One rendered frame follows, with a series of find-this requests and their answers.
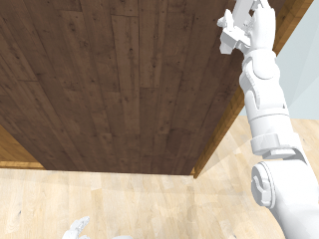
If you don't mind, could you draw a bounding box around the robot right hand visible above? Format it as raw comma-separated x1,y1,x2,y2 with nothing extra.
216,0,276,59

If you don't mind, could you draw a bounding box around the wardrobe door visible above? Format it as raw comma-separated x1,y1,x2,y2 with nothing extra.
0,124,39,163
0,0,286,176

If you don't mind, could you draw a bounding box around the robot left hand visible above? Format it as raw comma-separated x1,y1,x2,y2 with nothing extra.
62,216,91,239

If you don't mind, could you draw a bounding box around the handle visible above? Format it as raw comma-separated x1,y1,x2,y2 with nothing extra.
219,0,254,55

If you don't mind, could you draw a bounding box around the right robot forearm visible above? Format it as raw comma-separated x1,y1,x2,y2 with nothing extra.
239,49,319,202

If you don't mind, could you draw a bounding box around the robot right upper arm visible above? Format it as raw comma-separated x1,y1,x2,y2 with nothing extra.
250,159,319,239

